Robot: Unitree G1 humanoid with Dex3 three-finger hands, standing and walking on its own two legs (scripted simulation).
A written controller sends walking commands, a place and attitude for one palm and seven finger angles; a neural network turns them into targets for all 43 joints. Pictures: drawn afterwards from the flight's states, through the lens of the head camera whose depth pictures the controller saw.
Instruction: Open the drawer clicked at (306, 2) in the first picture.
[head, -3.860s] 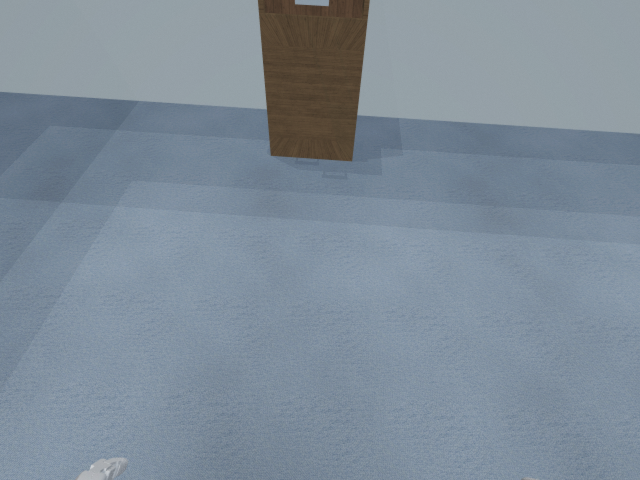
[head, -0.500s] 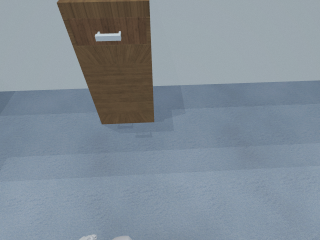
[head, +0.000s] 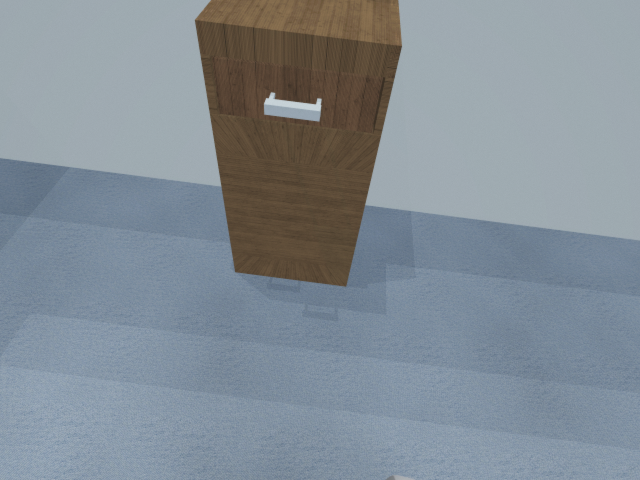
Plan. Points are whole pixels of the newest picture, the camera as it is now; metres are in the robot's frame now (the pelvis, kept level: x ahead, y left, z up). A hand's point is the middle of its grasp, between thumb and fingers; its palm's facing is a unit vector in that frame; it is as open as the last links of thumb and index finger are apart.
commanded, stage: take the last steps up to it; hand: left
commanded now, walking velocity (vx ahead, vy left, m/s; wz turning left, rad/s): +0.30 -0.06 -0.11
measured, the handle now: (294, 104) +0.86 +0.15 -0.01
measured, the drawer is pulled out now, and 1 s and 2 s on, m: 0.00 0.00 0.00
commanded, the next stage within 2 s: come to a stop and stand still in 0.82 s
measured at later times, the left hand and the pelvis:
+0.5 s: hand (268, 417) +0.23 +0.10 -0.16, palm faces -0.03 -0.98 -0.21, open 7.3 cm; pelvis +0.14 -0.08 +0.00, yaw -2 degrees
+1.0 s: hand (263, 438) +0.21 +0.10 -0.19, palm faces +0.09 -0.99 -0.13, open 7.3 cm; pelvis +0.29 -0.05 -0.01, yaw -1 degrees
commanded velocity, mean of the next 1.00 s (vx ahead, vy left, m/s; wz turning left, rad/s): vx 0.19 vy -0.02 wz -0.01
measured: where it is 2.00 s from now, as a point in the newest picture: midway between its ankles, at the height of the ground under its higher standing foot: (332, 476)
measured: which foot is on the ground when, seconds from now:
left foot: down 0.00-0.42, up 0.44-0.88, down 0.90-1.00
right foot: up 0.00-0.40, down 0.42-0.90, up 0.92-1.00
